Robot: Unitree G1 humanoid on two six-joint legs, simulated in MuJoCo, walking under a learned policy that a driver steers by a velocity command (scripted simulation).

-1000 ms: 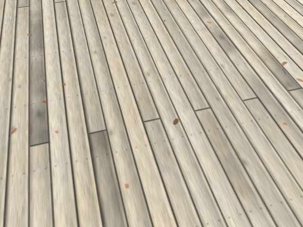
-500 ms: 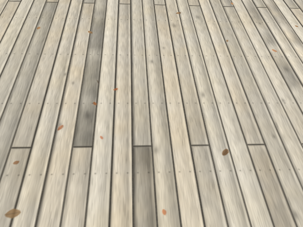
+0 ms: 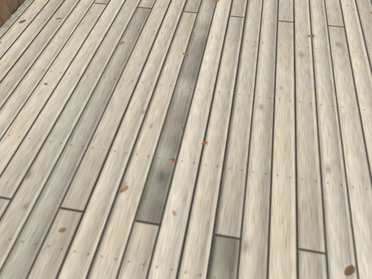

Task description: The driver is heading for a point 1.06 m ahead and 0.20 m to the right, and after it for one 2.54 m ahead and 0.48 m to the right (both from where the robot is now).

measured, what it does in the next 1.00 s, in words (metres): walks ahead, turning right: left foot, then right foot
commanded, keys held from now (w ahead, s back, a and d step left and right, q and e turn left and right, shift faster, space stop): w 0.36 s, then w+e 0.64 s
